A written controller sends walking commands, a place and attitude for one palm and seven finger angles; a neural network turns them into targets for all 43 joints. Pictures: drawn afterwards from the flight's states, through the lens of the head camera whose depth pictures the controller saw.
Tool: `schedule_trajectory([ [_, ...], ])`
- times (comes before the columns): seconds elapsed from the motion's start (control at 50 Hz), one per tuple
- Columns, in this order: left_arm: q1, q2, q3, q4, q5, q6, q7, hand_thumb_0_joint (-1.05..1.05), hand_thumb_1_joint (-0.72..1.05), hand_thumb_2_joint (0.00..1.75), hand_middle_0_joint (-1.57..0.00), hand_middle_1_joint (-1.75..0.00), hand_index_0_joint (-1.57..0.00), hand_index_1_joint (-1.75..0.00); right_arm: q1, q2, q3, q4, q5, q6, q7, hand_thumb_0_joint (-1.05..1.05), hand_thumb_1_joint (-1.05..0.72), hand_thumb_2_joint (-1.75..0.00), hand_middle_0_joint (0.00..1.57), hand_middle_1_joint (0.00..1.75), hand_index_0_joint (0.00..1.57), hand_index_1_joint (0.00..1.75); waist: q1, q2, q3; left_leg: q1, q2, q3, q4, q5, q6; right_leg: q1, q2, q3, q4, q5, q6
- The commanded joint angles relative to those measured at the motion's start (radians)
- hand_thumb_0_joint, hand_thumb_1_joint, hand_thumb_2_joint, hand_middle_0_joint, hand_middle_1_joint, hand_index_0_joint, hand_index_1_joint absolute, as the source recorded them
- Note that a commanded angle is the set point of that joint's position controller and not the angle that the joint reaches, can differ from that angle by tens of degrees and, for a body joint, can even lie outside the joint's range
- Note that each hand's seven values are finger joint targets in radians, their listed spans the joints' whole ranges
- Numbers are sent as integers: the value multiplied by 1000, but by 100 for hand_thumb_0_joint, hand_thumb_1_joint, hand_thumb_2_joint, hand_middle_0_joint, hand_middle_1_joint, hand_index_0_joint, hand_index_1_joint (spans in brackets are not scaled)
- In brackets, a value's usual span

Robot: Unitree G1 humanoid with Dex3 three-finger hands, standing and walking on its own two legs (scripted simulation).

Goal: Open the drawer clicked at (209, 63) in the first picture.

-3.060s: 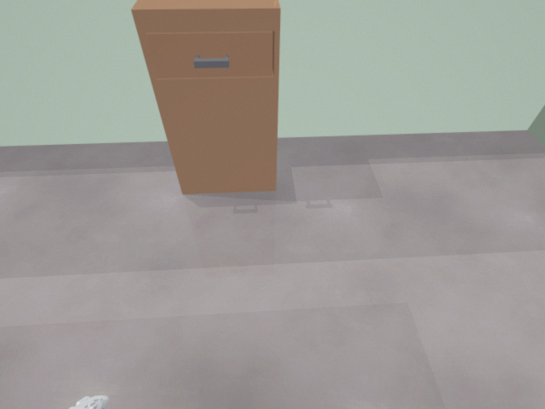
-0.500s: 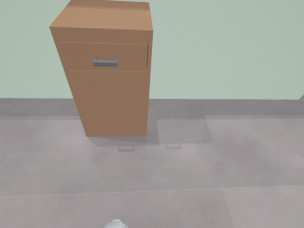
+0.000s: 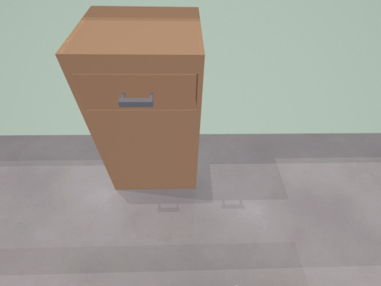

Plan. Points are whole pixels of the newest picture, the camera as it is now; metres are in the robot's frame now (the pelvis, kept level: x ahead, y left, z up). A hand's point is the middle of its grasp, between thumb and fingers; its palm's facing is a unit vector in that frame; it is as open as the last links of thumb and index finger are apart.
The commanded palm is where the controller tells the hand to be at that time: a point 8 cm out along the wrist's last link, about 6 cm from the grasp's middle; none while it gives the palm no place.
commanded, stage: take the last steps up to it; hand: left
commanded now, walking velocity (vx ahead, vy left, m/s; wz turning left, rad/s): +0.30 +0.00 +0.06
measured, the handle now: (136, 98) +0.74 +0.23 -0.06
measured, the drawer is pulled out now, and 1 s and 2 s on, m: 0.00 0.00 0.00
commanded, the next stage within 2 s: come to a stop and stand still in 0.40 s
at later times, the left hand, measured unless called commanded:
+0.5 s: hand out of the picture +0.10 +0.17 -0.20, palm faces +0.13 -0.98 -0.13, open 7.3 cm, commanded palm none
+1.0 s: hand (135, 230) +0.29 +0.16 -0.16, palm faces +0.07 -0.96 -0.28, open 7.3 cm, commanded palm none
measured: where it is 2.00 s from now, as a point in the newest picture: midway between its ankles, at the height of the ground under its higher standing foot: outside the picture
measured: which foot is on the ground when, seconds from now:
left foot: down 0.00-0.08, up 0.10-0.42, down 0.44-0.84, up 0.86-1.00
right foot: up 0.00-0.06, down 0.08-0.44, up 0.46-0.82, down 0.84-1.00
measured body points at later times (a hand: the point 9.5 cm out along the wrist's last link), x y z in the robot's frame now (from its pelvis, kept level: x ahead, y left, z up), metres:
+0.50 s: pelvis +0.17 +0.01 -0.02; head +0.17 +0.04 +0.43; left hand +0.10 +0.22 -0.19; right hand +0.25 -0.23 -0.15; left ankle +0.22 +0.11 -0.74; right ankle +0.10 -0.13 -0.72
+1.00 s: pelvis +0.22 -0.03 -0.01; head +0.25 -0.06 +0.44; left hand +0.29 +0.21 -0.14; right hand +0.26 -0.26 -0.18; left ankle +0.16 +0.10 -0.67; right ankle +0.25 -0.11 -0.74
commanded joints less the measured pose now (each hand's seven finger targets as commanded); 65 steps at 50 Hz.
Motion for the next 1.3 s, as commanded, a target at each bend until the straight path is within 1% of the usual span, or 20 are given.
schedule_trajectory([
  [0.0,14,25,10,-53,1,-39,-5,0,90,90,-20,-30,-20,-30,48,-138,-22,-22,-5,-6,-6,0,-90,-90,20,30,20,30,22,79,61,-93,253,-193,-52,112,86,145,54,-50,-175,56,-15],
  [0.04,198,113,30,1,7,-57,5,0,90,90,-20,-30,-20,-30,32,-92,-10,-32,7,-12,1,0,-90,-90,20,30,20,30,109,-90,-19,-301,142,-75,266,58,19,477,-80,123,-299,23,-79],
  [0.06,328,212,50,31,4,-63,13,0,90,90,-20,-30,-20,-30,18,-43,2,-69,10,-16,10,0,-90,-90,20,30,20,30,138,-305,-60,-518,27,20,542,-211,-22,626,-302,428,-421,45,-182],
  [0.08,360,229,49,33,-10,-62,19,0,90,90,-20,-30,-20,-30,-24,-94,-5,-87,5,-6,11,0,-90,-90,20,30,20,30,151,-241,-75,-553,53,-69,715,-317,-19,560,-360,522,-493,-65,-238],
  [0.12,217,149,36,-2,-10,-57,27,0,90,90,-20,-30,-20,-30,-91,-86,-19,-99,1,7,21,0,-90,-90,20,30,20,30,99,-171,60,-595,131,-132,832,-167,-14,346,-319,442,-557,-279,-222],
  [0.2,127,65,14,-30,1,-73,31,0,90,90,-20,-30,-20,-30,-26,-25,-11,-73,-6,31,31,0,-90,-90,20,30,20,30,10,-115,82,-438,149,-85,640,-39,-56,171,-200,128,-545,48,-165],
  [0.38,152,114,20,6,-8,-50,18,0,90,90,-20,-30,-20,-30,-39,-76,-6,-95,-2,6,36,0,-90,-90,20,30,20,30,-10,-60,50,-56,72,26,147,85,-61,98,-108,16,-359,12,-114],
  [0.4,161,82,12,5,-9,-44,16,0,90,90,-20,-30,-20,-30,40,-133,-16,-73,-4,0,27,0,-90,-90,20,30,20,30,-43,69,12,59,127,-56,80,80,-45,50,-57,-17,-199,-9,-88],
  [0.42,174,29,5,-19,-14,-38,10,0,90,90,-20,-30,-20,-30,124,-232,-39,-64,-13,-2,17,0,-90,-90,20,30,20,30,-66,296,-22,144,334,-328,-32,34,32,-90,48,-92,45,-194,-40],
  [0.44,142,26,2,-48,-9,-41,12,0,90,90,-20,-30,-20,-30,174,-278,-42,-62,-11,6,11,0,-90,-90,20,30,20,30,-81,327,-39,119,449,-499,-142,-18,115,-146,91,-58,258,-354,-40],
  [0.46,105,30,2,-48,-4,-37,16,0,90,90,-20,-30,-20,-30,134,-254,-34,-60,-11,4,-1,0,-90,-90,20,30,20,30,-77,315,-24,75,444,-498,-170,-55,128,-184,57,16,390,-317,-50],
  [0.54,162,-15,-13,26,-18,-20,14,0,90,90,-20,-30,-20,-30,-98,-127,17,-105,0,-14,-22,0,-90,-90,20,30,20,30,38,86,-5,-100,325,-161,-103,608,81,4,-14,80,270,-78,-8],
  [0.62,170,10,-13,24,-18,19,33,0,90,90,-20,-30,-20,-30,-109,-150,4,-82,8,12,-33,0,-90,-90,20,30,20,30,32,85,-40,-50,326,-116,-60,765,94,93,25,44,81,-64,1],
  [0.78,148,65,18,-58,-8,25,35,0,90,90,-20,-30,-20,-30,-160,-177,-37,-104,1,61,-22,0,-90,-90,20,30,20,30,61,113,-18,-120,273,-96,97,455,37,205,39,32,-203,172,-26],
  [0.82,106,181,29,-78,2,3,44,0,90,90,-20,-30,-20,-30,-84,-85,-27,-117,13,68,-6,0,-90,-90,20,30,20,30,19,-201,-53,-258,57,18,341,-91,-65,291,-210,280,-309,707,-127],
  [0.84,131,197,32,-83,-5,2,44,0,90,90,-20,-30,-20,-30,-114,-79,-26,-127,16,88,-11,0,-90,-90,20,30,20,30,63,-213,-92,-255,29,-66,512,-333,-64,263,-290,324,-346,805,-213],
  [0.96,7,158,36,-129,-8,0,58,0,90,90,-20,-30,-20,-30,-129,-118,-32,-122,6,106,0,0,-90,-90,20,30,20,30,40,-108,-70,-379,36,-178,770,-167,-94,284,-215,230,-353,629,-225],
  [1.14,38,197,46,-115,4,5,42,0,90,90,-20,-30,-20,-30,-165,-116,-14,-157,9,91,11,0,-90,-90,20,30,20,30,77,-167,-75,-264,37,-121,382,-182,-85,307,-189,262,-446,223,-215],
  [1.22,-3,190,40,-100,-2,16,37,0,90,90,-20,-30,-20,-30,-73,-103,-2,-126,11,78,7,0,-90,-90,20,30,20,30,31,-167,-67,-94,25,-84,139,-65,-65,186,-128,226,-460,-1,-158],
  [1.28,-9,113,19,-101,-17,29,29,0,90,90,-20,-30,-20,-30,-16,-164,-2,-108,-2,66,2,0,-90,-90,20,30,20,30,11,88,4,-75,155,-255,-107,-145,-4,19,12,119,-344,-176,-50],
])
